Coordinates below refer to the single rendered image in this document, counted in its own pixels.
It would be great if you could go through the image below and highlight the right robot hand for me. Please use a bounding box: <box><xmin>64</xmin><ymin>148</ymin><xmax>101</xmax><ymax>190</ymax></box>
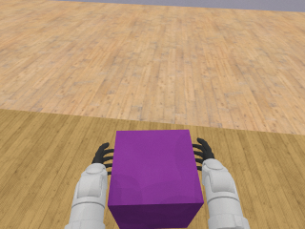
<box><xmin>192</xmin><ymin>137</ymin><xmax>215</xmax><ymax>171</ymax></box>

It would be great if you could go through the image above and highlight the left robot hand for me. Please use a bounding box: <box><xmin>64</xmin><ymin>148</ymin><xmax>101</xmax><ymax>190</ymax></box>
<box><xmin>91</xmin><ymin>142</ymin><xmax>114</xmax><ymax>176</ymax></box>

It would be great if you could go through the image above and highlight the carton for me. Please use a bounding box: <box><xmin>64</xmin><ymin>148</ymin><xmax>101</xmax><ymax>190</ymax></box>
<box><xmin>107</xmin><ymin>130</ymin><xmax>204</xmax><ymax>229</ymax></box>

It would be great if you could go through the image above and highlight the left robot forearm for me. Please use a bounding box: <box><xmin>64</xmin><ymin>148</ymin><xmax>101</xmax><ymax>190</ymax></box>
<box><xmin>64</xmin><ymin>163</ymin><xmax>108</xmax><ymax>229</ymax></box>

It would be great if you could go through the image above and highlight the right robot forearm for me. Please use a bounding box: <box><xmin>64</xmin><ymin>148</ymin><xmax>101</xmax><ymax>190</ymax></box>
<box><xmin>201</xmin><ymin>158</ymin><xmax>251</xmax><ymax>229</ymax></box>

